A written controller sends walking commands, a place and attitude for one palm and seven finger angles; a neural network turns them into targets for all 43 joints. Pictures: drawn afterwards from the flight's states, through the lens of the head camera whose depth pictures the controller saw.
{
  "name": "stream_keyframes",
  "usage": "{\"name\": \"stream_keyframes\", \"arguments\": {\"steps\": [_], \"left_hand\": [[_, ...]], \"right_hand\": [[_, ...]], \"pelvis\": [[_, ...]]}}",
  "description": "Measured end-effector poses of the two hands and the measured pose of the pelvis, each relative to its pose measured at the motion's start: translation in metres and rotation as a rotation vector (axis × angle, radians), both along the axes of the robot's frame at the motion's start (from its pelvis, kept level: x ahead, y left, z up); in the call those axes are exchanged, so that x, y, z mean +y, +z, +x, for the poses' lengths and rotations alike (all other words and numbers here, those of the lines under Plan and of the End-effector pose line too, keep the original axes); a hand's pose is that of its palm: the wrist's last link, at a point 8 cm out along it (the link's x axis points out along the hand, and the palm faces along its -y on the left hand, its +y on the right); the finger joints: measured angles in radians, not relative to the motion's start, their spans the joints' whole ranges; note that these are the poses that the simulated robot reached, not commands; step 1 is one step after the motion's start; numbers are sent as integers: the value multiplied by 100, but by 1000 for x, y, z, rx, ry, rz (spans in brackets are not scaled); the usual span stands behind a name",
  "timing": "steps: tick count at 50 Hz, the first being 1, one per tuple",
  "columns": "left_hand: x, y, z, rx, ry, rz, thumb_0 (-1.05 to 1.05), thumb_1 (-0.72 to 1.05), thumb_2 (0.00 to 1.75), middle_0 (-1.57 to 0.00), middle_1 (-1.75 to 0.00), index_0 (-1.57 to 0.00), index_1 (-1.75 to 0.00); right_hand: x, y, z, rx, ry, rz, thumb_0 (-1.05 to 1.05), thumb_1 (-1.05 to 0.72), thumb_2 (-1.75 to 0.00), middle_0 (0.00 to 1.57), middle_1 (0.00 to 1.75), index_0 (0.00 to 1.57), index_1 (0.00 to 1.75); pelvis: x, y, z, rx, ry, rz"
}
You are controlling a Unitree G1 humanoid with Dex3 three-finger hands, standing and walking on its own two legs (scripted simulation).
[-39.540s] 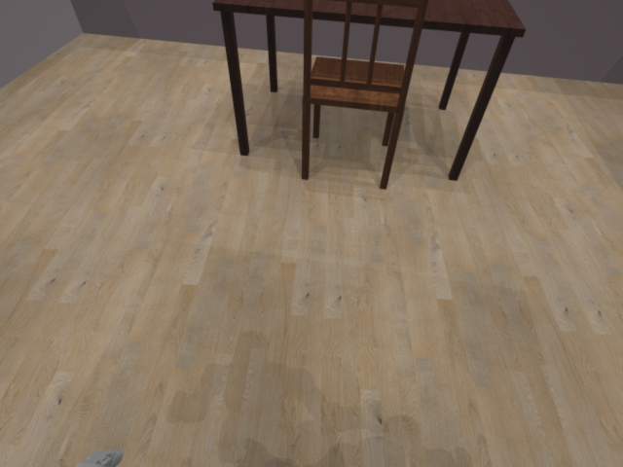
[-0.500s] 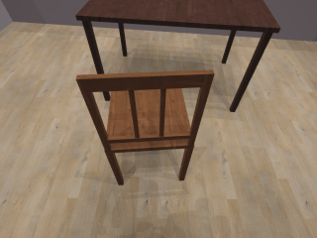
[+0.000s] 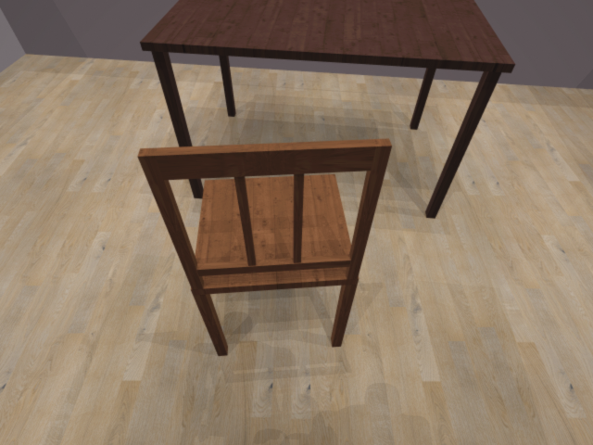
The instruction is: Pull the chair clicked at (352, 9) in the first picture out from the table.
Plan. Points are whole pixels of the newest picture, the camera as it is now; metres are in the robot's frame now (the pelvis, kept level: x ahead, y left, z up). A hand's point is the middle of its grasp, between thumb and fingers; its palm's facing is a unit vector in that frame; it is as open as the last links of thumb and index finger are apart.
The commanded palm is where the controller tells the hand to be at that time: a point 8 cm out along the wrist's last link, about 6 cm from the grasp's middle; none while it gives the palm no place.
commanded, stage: let the arm hang, fingers relaxed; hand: left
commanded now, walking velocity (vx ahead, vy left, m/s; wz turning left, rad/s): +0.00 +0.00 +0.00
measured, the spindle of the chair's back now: (246, 224) +0.54 +0.14 -0.10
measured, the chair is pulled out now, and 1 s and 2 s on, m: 0.57 0.57 0.57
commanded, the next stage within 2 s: look to check the result in 0.04 s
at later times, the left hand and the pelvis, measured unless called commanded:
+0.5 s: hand out of the picture +0.00 +0.16 -0.17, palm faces +0.03 -0.98 -0.18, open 7.3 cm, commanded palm none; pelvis +0.01 +0.00 +0.00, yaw +0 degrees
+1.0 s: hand out of the picture +0.00 +0.16 -0.17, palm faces +0.04 -0.98 -0.18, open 7.3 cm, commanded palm none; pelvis +0.01 +0.00 +0.00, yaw +0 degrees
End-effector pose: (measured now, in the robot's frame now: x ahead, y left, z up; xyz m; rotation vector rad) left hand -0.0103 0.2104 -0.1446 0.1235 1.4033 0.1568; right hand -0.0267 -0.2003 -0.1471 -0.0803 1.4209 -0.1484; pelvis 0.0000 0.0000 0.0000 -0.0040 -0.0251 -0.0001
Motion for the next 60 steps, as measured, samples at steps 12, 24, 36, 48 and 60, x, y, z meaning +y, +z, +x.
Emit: {"name": "stream_keyframes", "arguments": {"steps": [12, 24, 36, 48, 60], "left_hand": [[0, 0, 0, 21, 2, -6, 1, 91, 90, -20, -30, -20, -30], [2, 1, 6, 13, 0, 2, 2, 92, 90, -20, -30, -20, -30], [2, 1, 8, 11, 0, 2, 2, 92, 90, -20, -30, -20, -30], [0, 1, 6, 20, 7, -1, 2, 92, 90, -20, -30, -20, -30], [-3, 1, 6, 25, 7, -3, 2, 92, 90, -20, -30, -20, -30]], "right_hand": [[-2, 3, -1, 22, 4, -11, 0, -91, -90, 20, 30, 20, 30], [1, 2, 11, 2, 9, -2, 0, -91, -90, 20, 30, 20, 30], [-2, 2, 12, 3, 10, -8, 0, -91, -90, 20, 30, 20, 30], [-2, 2, 11, 14, 15, -5, 0, -91, -90, 20, 30, 20, 30], [-3, 2, 14, 10, 13, -5, 0, -91, -90, 20, 30, 20, 30]], "pelvis": [[1, 1, 3, 8, 2, 1], [0, 1, 6, 3, 2, 2], [-1, 2, 7, 3, 3, 2], [-2, 2, 7, 6, 7, 3], [-3, 2, 9, 6, 5, 3]]}}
